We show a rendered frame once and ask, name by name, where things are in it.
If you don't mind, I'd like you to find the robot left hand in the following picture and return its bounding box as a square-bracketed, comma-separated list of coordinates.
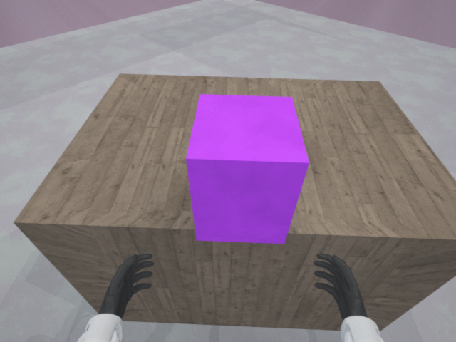
[98, 254, 154, 319]

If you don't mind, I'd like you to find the carton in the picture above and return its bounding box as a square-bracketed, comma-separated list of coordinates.
[186, 94, 309, 244]

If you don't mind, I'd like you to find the pedestal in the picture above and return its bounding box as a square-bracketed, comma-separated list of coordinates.
[14, 73, 456, 331]

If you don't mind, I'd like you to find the robot right forearm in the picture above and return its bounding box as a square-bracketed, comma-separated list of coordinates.
[340, 316, 385, 342]

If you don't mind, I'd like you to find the robot left forearm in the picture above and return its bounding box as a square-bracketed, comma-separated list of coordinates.
[77, 313, 124, 342]

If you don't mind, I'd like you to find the robot right hand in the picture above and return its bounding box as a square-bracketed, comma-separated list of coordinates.
[314, 254, 368, 320]

